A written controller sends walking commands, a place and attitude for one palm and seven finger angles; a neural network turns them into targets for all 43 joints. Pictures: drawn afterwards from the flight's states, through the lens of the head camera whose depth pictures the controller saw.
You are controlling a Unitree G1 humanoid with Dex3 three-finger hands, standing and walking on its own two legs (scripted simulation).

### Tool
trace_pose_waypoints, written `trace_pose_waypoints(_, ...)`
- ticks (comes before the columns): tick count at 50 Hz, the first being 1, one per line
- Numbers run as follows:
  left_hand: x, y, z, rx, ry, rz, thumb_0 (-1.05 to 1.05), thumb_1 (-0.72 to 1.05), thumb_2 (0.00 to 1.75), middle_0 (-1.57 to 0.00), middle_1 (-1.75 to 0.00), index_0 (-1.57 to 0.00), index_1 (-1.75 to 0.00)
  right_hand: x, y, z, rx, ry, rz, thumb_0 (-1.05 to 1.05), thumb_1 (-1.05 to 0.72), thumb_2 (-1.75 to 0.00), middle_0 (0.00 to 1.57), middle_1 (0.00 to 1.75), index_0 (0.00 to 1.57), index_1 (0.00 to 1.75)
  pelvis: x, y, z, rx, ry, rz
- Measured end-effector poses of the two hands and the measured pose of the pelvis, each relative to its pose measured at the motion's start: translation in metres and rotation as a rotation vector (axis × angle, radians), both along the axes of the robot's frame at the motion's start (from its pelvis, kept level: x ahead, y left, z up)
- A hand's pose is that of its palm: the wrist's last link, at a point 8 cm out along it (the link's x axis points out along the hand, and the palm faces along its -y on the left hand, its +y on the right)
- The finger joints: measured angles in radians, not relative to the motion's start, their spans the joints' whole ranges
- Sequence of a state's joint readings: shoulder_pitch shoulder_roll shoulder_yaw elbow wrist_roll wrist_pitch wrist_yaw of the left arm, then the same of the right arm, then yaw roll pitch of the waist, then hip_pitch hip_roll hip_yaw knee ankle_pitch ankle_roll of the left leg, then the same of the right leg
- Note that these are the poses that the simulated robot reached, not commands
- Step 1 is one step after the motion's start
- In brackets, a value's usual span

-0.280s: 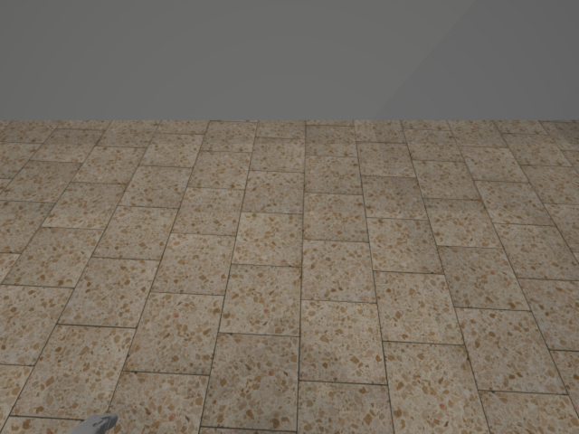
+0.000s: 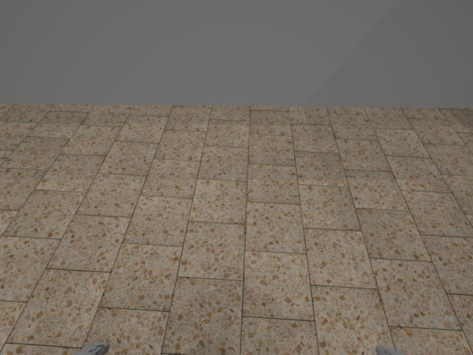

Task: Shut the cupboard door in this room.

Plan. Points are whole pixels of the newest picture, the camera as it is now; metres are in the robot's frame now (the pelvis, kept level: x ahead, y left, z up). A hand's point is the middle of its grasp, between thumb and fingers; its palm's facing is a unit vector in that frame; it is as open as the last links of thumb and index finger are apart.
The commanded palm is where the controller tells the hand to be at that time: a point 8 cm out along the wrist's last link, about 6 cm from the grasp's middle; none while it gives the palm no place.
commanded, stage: stand and wait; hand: left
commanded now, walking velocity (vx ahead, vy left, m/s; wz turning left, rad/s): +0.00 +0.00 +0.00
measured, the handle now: out of the picture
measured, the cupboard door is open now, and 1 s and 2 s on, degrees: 84 84 84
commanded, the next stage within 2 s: turn or walk to find it in 0.62 s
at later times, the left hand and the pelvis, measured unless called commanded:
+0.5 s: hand out of the picture +0.06 +0.24 -0.15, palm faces -0.02 -0.94 -0.34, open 7.4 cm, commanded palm none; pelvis -0.02 -0.01 +0.00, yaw +0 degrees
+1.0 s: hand out of the picture +0.02 +0.21 -0.18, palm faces +0.07 -0.97 -0.24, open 7.4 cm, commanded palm none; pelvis -0.03 +0.00 -0.01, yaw +5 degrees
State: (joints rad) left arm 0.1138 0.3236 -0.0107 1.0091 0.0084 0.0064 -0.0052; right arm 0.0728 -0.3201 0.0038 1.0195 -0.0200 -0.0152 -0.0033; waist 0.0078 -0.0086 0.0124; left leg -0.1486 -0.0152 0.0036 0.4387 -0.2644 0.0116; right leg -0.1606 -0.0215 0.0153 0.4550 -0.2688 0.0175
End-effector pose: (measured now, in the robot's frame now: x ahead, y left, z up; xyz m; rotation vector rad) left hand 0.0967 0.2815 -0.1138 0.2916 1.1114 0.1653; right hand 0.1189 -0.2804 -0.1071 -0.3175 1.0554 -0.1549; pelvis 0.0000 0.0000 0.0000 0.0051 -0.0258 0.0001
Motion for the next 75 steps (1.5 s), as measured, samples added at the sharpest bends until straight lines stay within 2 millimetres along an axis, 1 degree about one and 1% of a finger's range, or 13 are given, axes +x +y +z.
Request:
trace_pose_waypoints(12,-0.038,0.003,-0.004,0.015,0.098,0.028,0.01,0.9,0.9,-0.21,-0.3,-0.21,-0.3,-0.046,-0.019,-0.007,-0.02,0.121,-0.042,0.01,-0.91,-0.9,0.2,0.3,0.2,0.3,-0.009,-0.006,0.003,-0.002,-0.003,0.0)
trace_pose_waypoints(19,-0.047,0.004,-0.002,0.025,0.118,0.032,0.01,0.9,0.9,-0.21,-0.3,-0.21,-0.3,-0.066,-0.024,-0.009,-0.022,0.165,-0.059,0.01,-0.91,-0.9,0.2,0.3,0.2,0.3,-0.014,-0.009,0.003,-0.001,-0.006,-0.001)
trace_pose_waypoints(25,-0.045,0.002,-0.001,0.027,0.105,0.025,0.01,0.9,0.9,-0.21,-0.3,-0.21,-0.3,-0.072,-0.025,-0.01,-0.016,0.168,-0.063,0.01,-0.91,-0.9,0.2,0.3,0.2,0.3,-0.017,-0.01,0.004,-0.001,-0.008,-0.002)
trace_pose_waypoints(36,-0.038,-0.004,0.001,0.018,0.067,0.018,0.01,0.9,0.9,-0.21,-0.3,-0.21,-0.3,-0.07,-0.024,-0.009,-0.008,0.145,-0.054,0.01,-0.91,-0.9,0.2,0.3,0.2,0.3,-0.022,-0.012,0.004,-0.002,-0.007,0.007)
trace_pose_waypoints(41,-0.044,-0.009,-0.005,0.008,0.058,0.051,0.01,0.9,0.9,-0.21,-0.3,-0.21,-0.3,-0.071,-0.016,-0.015,0.0,0.165,-0.036,0.01,-0.91,-0.9,0.2,0.3,0.2,0.3,-0.025,-0.012,0.0,-0.005,0.006,0.034)
trace_pose_waypoints(51,-0.087,-0.021,-0.037,-0.081,0.128,0.126,0.01,0.9,0.9,-0.21,-0.3,-0.21,-0.3,-0.09,0.035,-0.033,0.063,0.221,-0.008,0.01,-0.91,-0.9,0.2,0.29,0.2,0.3,-0.034,0.003,-0.013,-0.008,0.02,0.087)
trace_pose_waypoints(56,-0.102,-0.026,-0.031,-0.088,0.126,0.182,0.01,0.9,0.9,-0.2,-0.3,-0.2,-0.3,-0.104,0.049,-0.032,0.093,0.263,0.016,0.01,-0.91,-0.9,0.2,0.3,0.2,0.3,-0.042,-0.002,-0.006,-0.02,0.033,0.135)
trace_pose_waypoints(59,-0.108,-0.032,-0.023,-0.084,0.1,0.214,0.01,0.9,0.9,-0.2,-0.3,-0.2,-0.3,-0.109,0.046,-0.034,0.1,0.281,0.033,0.01,-0.91,-0.9,0.2,0.3,0.2,0.3,-0.048,-0.008,-0.004,-0.028,0.04,0.166)
trace_pose_waypoints(63,-0.12,-0.042,-0.018,-0.063,0.055,0.256,0.01,0.9,0.9,-0.2,-0.3,-0.2,-0.3,-0.106,0.029,-0.042,0.106,0.28,0.058,0.01,-0.9,-0.9,0.2,0.3,0.2,0.3,-0.055,-0.023,-0.008,-0.021,0.045,0.209)
trace_pose_waypoints(65,-0.131,-0.048,-0.018,-0.044,0.039,0.273,0.01,0.9,0.9,-0.2,-0.3,-0.2,-0.3,-0.1,0.019,-0.048,0.104,0.268,0.07,0.01,-0.9,-0.9,0.2,0.3,0.2,0.3,-0.06,-0.03,-0.012,-0.017,0.039,0.224)
trace_pose_waypoints(69,-0.159,-0.058,-0.011,-0.041,0.051,0.321,0.01,0.9,0.9,-0.2,-0.3,-0.2,-0.3,-0.083,0.006,-0.041,0.084,0.238,0.105,0.01,-0.91,-0.9,0.2,0.3,0.2,0.3,-0.066,-0.034,-0.007,-0.004,0.013,0.268)
trace_pose_waypoints(72,-0.179,-0.061,-0.012,-0.051,0.068,0.354,0.01,0.9,0.9,-0.21,-0.3,-0.2,-0.3,-0.069,0.003,-0.034,0.067,0.21,0.135,0.01,-0.91,-0.9,0.2,0.29,0.2,0.3,-0.068,-0.034,-0.005,0.007,0.006,0.305)
trace_pose_waypoints(75,-0.197,-0.061,-0.016,-0.069,0.077,0.392,0.01,0.9,0.9,-0.21,-0.3,-0.21,-0.3,-0.057,0.008,-0.027,0.044,0.2,0.179,0.01,-0.91,-0.9,0.2,0.29,0.19,0.3,-0.071,-0.03,-0.004,0.012,0.008,0.34)
